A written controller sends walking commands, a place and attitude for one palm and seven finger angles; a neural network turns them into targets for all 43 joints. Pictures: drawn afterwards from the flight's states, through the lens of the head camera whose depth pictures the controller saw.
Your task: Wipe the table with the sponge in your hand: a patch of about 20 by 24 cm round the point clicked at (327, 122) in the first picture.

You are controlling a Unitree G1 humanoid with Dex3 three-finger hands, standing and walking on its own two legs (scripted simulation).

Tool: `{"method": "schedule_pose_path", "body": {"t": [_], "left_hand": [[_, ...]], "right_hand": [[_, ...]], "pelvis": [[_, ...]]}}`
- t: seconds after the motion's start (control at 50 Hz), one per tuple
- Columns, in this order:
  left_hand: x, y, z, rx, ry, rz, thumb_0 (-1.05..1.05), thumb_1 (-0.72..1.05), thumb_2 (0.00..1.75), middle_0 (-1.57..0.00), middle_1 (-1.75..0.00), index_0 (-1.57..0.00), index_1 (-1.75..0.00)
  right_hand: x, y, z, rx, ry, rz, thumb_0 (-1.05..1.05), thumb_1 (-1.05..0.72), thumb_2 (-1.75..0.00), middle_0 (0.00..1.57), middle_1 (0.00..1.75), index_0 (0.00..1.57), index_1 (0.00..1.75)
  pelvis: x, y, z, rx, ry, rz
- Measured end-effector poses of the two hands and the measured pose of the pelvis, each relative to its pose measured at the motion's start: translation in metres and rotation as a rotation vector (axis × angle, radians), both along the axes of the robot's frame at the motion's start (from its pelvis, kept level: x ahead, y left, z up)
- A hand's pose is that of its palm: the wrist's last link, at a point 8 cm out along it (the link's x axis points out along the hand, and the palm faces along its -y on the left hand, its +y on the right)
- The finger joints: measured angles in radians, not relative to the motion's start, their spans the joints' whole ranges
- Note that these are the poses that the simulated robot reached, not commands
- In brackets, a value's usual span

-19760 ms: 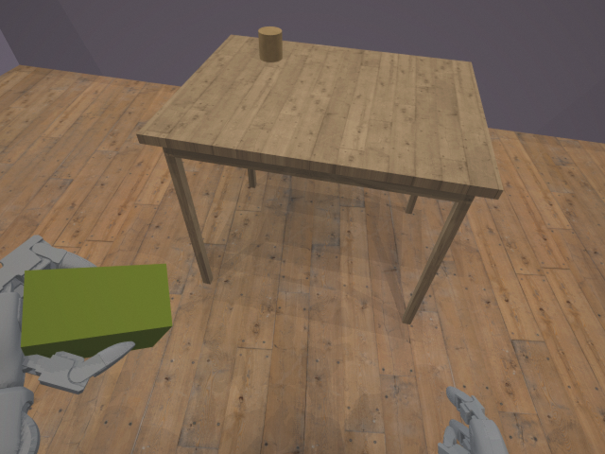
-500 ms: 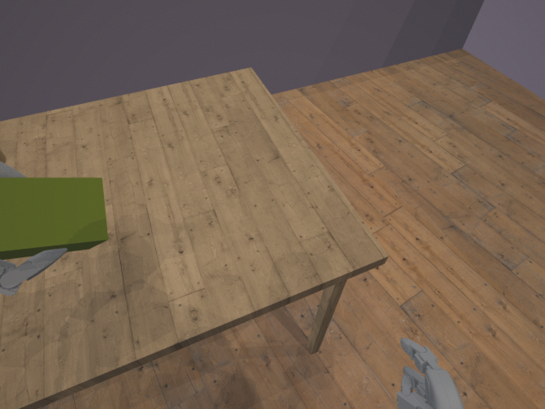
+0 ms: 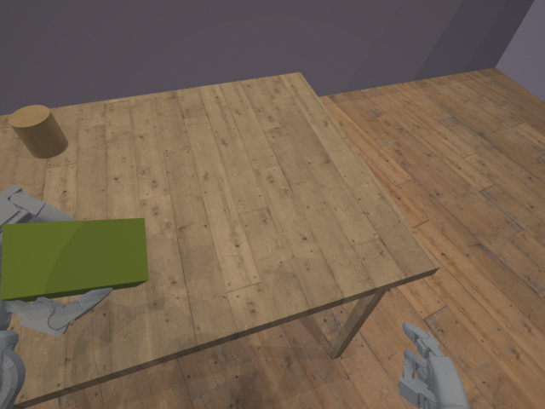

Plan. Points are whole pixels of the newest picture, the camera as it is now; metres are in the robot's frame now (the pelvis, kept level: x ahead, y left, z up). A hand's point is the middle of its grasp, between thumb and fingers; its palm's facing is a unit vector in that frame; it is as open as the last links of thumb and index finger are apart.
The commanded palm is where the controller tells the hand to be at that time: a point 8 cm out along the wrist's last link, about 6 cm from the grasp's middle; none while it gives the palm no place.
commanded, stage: come to a stop and stand still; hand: left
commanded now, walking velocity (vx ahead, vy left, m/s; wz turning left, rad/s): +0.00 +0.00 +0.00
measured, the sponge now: (101, 259) +0.23 +0.22 +0.16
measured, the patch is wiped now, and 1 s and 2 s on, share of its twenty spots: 0.00 0.00 0.00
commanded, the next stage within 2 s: look again from close up in 0.40 s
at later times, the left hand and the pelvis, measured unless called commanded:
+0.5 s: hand (20, 276) +0.20 +0.28 +0.16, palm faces +0.34 -0.86 -0.38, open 10.0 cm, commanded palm +0.14 +0.31 +0.18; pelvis -0.02 +0.03 +0.00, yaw +1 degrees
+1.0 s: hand (39, 278) +0.20 +0.26 +0.16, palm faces +0.36 -0.87 -0.33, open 10.0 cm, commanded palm +0.15 +0.29 +0.18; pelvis -0.01 +0.01 +0.00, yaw +0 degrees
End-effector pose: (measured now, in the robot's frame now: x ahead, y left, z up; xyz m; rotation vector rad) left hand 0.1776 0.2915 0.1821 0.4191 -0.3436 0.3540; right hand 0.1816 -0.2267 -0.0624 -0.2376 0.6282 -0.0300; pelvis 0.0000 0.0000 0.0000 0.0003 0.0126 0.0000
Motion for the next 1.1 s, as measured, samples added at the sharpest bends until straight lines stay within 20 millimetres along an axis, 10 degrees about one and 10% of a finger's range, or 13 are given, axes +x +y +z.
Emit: {"method": "schedule_pose_path", "body": {"t": [0.3, 1.1], "left_hand": [[-0.015, 0.035, -0.001, 0.032, 0.013, -0.034, -0.01, -0.5, 1.04, -0.73, -1.34, -0.76, -1.35], [-0.012, 0.005, -0.003, -0.043, 0.055, -0.023, -0.01, -0.5, 1.04, -0.73, -1.34, -0.76, -1.35]], "right_hand": [[-0.025, 0.052, -0.007, 0.023, 0.061, 0.04, 0.01, -0.9, -0.9, 0.2, 0.3, 0.21, 0.3], [-0.015, 0.018, 0.001, 0.029, 0.011, -0.037, 0.01, -0.9, -0.9, 0.2, 0.3, 0.2, 0.3]], "pelvis": [[-0.014, 0.032, 0.0, -0.006, 0.016, 0.016], [-0.011, 0.007, 0.002, -0.006, 0.001, -0.003]]}}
